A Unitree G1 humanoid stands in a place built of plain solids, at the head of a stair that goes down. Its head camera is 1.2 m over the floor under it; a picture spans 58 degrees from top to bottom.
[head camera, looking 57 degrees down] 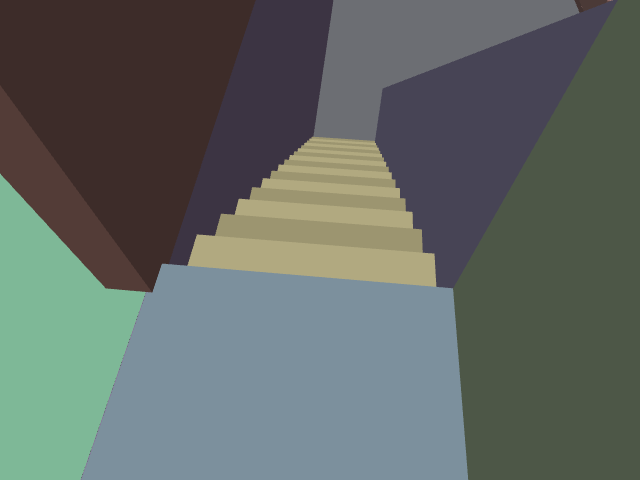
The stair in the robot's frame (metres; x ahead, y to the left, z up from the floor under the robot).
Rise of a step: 0.20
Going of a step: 0.25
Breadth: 0.92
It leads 5 degrees to the right of straight ahead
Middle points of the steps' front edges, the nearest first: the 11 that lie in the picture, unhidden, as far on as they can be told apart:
0.65 0.05 0.00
0.90 0.02 -0.20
1.15 0.00 -0.41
1.40 -0.03 -0.61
1.65 -0.05 -0.81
1.90 -0.07 -1.02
2.15 -0.10 -1.22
2.40 -0.12 -1.42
2.65 -0.15 -1.63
2.90 -0.17 -1.83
3.15 -0.19 -2.03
